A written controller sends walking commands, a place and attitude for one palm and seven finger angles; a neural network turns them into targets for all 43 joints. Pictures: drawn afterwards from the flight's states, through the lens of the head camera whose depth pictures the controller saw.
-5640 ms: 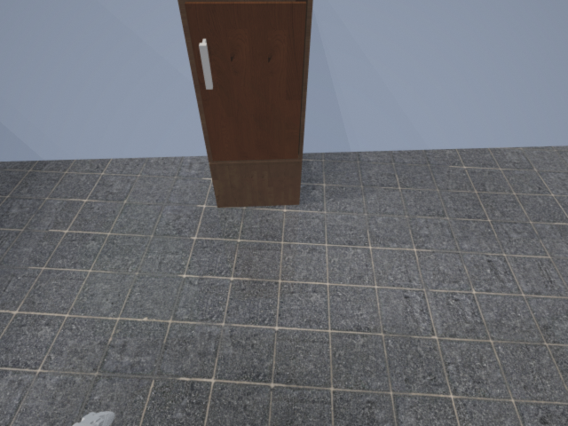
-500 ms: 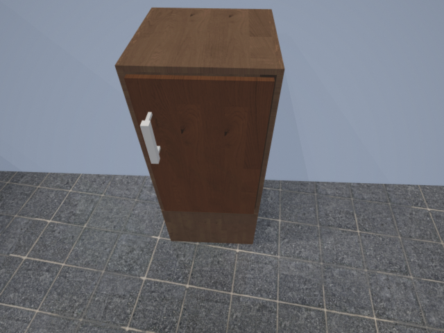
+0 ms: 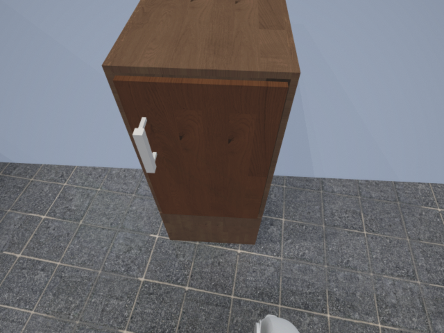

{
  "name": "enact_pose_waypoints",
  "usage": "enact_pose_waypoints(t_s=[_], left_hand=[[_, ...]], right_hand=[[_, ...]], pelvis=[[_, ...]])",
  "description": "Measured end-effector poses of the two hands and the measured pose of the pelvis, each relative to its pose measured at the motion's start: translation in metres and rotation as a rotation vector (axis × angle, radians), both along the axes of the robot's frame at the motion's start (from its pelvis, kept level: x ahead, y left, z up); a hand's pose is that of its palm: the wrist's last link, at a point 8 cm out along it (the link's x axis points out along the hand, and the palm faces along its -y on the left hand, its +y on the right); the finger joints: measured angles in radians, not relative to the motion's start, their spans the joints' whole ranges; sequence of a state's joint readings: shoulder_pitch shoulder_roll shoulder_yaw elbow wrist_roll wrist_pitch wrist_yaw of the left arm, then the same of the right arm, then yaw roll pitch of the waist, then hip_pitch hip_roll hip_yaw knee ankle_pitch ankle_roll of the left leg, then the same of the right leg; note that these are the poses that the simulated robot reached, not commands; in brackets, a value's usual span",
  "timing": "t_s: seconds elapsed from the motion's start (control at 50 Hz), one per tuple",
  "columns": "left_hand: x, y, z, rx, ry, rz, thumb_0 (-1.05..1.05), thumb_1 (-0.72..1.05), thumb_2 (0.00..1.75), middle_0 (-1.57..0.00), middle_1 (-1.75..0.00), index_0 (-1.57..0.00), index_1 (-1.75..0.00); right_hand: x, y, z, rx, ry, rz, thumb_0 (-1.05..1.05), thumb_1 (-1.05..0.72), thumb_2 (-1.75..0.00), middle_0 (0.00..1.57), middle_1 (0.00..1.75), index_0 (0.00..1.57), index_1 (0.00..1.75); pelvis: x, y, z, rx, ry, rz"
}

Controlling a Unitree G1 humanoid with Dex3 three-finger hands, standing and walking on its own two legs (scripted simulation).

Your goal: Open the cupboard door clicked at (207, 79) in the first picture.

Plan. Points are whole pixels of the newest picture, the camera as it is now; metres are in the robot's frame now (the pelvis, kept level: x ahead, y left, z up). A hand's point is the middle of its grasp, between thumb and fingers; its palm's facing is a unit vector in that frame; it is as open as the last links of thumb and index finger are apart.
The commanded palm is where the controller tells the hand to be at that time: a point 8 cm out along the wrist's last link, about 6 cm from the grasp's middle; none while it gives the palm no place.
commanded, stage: come to a stop and stand still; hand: left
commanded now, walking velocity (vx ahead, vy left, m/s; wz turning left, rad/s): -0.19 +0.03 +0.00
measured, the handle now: (147, 146) +0.53 +0.22 -0.03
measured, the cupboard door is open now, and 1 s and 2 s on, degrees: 0 0 0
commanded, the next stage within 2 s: look again from close up in 1.04 s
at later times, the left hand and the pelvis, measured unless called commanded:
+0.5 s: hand out of the picture +0.05 +0.19 -0.18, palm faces +0.06 -0.97 -0.22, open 7.3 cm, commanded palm none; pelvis -0.01 +0.00 -0.01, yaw +1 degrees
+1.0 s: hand out of the picture -0.06 +0.15 -0.17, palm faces +0.04 -0.99 -0.14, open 7.3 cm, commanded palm none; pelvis -0.05 +0.01 +0.00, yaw +1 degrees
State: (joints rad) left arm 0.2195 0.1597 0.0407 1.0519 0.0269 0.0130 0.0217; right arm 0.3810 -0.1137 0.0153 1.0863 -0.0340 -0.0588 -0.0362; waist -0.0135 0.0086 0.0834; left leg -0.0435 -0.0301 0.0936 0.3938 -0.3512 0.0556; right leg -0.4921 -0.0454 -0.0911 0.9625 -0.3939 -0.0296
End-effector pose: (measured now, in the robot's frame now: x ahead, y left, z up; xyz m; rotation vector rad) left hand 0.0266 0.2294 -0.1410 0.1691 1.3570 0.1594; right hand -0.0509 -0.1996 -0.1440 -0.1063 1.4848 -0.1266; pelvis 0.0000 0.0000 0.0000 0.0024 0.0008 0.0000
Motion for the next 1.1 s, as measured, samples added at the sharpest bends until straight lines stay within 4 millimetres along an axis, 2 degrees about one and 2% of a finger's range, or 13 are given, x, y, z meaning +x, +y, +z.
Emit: enact_pose_waypoints(t_s=[0.1,0.16,0.22,0.32,0.38,0.44,0.52,0.62,0.72,0.82,0.88,0.96,1.1], left_hand=[[0.064,-0.002,0.006,0.053,-0.143,-0.042,0.01,0.94,0.90,-0.19,-0.30,-0.20,-0.30],[0.082,-0.007,0.007,0.077,-0.199,-0.049,0.01,0.93,0.90,-0.19,-0.30,-0.20,-0.30],[0.080,-0.012,0.009,0.075,-0.200,-0.045,0.00,0.92,0.90,-0.19,-0.30,-0.20,-0.30],[0.062,-0.018,0.008,0.043,-0.169,-0.040,0.00,0.91,0.90,-0.20,-0.30,-0.20,-0.30],[0.047,-0.013,0.005,0.031,-0.167,-0.021,0.00,0.92,0.90,-0.20,-0.30,-0.21,-0.30],[0.029,-0.001,0.000,0.020,-0.159,-0.002,0.00,0.92,0.90,-0.20,-0.30,-0.21,-0.30],[0.001,0.017,-0.012,0.006,-0.115,0.030,0.00,0.92,0.90,-0.20,-0.30,-0.21,-0.30],[-0.033,0.022,-0.005,-0.001,-0.056,0.060,0.00,0.92,0.90,-0.19,-0.30,-0.20,-0.30],[-0.067,0.012,-0.002,0.000,0.009,0.064,0.00,0.92,0.90,-0.19,-0.30,-0.20,-0.30],[-0.093,-0.008,0.002,-0.028,0.072,0.041,0.00,0.91,0.90,-0.19,-0.30,-0.20,-0.30],[-0.100,-0.017,0.000,-0.052,0.086,0.036,0.00,0.91,0.90,-0.19,-0.30,-0.20,-0.30],[-0.098,-0.023,-0.004,-0.074,0.075,0.038,0.00,0.91,0.90,-0.19,-0.30,-0.20,-0.30],[-0.093,-0.021,-0.006,-0.074,0.054,0.037,0.01,0.92,0.90,-0.20,-0.30,-0.20,-0.30]], right_hand=[[0.011,-0.010,-0.015,0.034,0.055,-0.020,0.00,-0.90,-0.90,0.20,0.30,0.21,0.30],[0.030,-0.025,-0.025,0.024,0.038,-0.033,0.00,-0.90,-0.90,0.20,0.30,0.21,0.30],[0.059,-0.041,-0.024,-0.005,-0.023,-0.029,0.00,-0.90,-0.90,0.20,0.30,0.21,0.30],[0.105,-0.054,-0.011,-0.036,-0.166,0.004,0.00,-0.91,-0.90,0.19,0.30,0.20,0.30],[0.120,-0.053,-0.001,-0.052,-0.234,0.035,0.00,-0.91,-0.90,0.19,0.30,0.20,0.30],[0.125,-0.046,0.006,-0.068,-0.283,0.058,0.00,-0.91,-0.90,0.19,0.30,0.20,0.30],[0.108,-0.030,0.009,-0.085,-0.303,0.065,0.00,-0.91,-0.90,0.19,0.30,0.20,0.30],[0.073,-0.014,0.011,-0.073,-0.216,0.069,0.00,-0.93,-0.90,0.20,0.30,0.20,0.30],[0.050,-0.012,0.001,-0.047,-0.169,0.059,0.00,-0.94,-0.90,0.20,0.30,0.21,0.30],[0.029,-0.013,-0.004,-0.022,-0.136,0.024,0.01,-0.93,-0.90,0.20,0.30,0.21,0.30],[0.015,-0.010,-0.004,-0.014,-0.110,0.016,0.00,-0.93,-0.90,0.20,0.30,0.20,0.30],[-0.003,-0.005,-0.003,-0.006,-0.069,0.012,0.00,-0.92,-0.90,0.20,0.30,0.20,0.30],[-0.026,0.006,0.000,0.006,-0.018,-0.002,0.00,-0.91,-0.90,0.19,0.30,0.20,0.30]], pelvis=[[0.019,-0.013,-0.009,0.020,-0.015,0.006],[0.023,-0.019,-0.015,0.027,-0.023,0.018],[0.020,-0.022,-0.012,0.033,-0.028,0.020],[0.009,-0.021,-0.007,0.040,-0.017,0.015],[0.001,-0.017,-0.006,0.042,-0.016,0.012],[-0.007,-0.009,-0.008,0.033,-0.019,0.009],[-0.016,0.004,-0.012,0.013,-0.032,0.011],[-0.022,0.011,-0.002,0.011,-0.022,0.021],[-0.028,0.010,-0.002,0.029,-0.007,0.019],[-0.038,0.008,0.001,0.012,-0.021,0.015],[-0.041,0.007,0.001,0.009,-0.027,0.013],[-0.045,0.007,0.002,0.006,-0.028,0.013],[-0.047,0.006,0.003,0.003,-0.025,0.017]])
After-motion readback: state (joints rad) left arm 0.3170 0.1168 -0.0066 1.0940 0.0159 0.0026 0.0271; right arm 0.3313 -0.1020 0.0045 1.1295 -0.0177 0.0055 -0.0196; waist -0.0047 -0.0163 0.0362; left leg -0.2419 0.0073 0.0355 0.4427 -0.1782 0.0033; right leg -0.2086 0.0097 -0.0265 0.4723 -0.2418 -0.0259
